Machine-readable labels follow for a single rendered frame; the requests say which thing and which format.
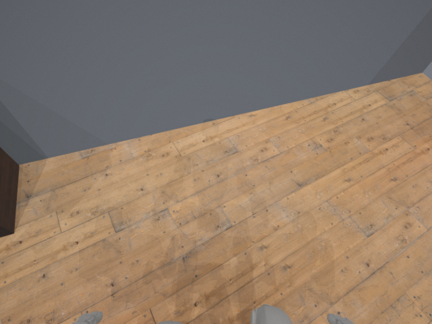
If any cupboard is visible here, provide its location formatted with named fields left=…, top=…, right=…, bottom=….
left=0, top=147, right=20, bottom=238

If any robot right thigh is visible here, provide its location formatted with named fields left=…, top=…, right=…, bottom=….
left=250, top=305, right=293, bottom=324

